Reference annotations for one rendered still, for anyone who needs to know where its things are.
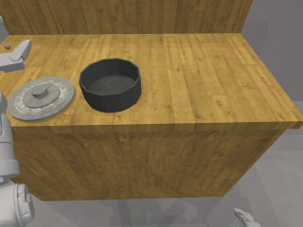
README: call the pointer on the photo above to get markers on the table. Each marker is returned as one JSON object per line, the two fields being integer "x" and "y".
{"x": 209, "y": 107}

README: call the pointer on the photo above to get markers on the lid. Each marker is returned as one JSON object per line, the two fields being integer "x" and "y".
{"x": 23, "y": 106}

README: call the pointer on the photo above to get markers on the left robot hand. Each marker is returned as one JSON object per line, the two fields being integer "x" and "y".
{"x": 10, "y": 62}

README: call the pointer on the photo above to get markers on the right robot hand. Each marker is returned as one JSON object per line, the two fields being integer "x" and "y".
{"x": 246, "y": 219}

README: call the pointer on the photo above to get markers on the pot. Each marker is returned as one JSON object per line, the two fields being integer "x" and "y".
{"x": 111, "y": 85}

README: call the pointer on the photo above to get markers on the left robot upper arm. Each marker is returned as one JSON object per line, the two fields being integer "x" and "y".
{"x": 16, "y": 206}

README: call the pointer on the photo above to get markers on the robot left forearm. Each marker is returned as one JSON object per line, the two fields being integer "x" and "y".
{"x": 9, "y": 167}

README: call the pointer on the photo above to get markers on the knob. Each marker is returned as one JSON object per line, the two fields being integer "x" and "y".
{"x": 39, "y": 91}

